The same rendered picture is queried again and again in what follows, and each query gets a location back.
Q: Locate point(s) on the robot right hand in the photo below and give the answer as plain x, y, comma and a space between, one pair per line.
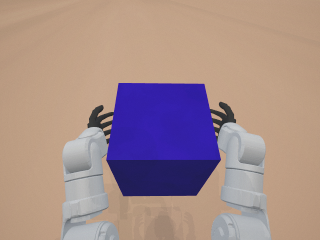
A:
226, 118

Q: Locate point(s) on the robot left hand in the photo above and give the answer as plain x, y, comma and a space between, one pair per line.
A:
95, 121

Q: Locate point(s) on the right robot upper arm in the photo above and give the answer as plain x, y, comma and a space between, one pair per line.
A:
229, 226

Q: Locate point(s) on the left robot upper arm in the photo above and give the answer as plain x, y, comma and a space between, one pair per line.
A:
102, 230

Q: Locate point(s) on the right robot forearm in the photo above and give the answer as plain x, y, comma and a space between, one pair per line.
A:
245, 165

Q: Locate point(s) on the carton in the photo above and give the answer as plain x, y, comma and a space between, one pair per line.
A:
162, 140

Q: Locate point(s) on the left robot forearm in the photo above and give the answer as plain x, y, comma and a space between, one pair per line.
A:
82, 170

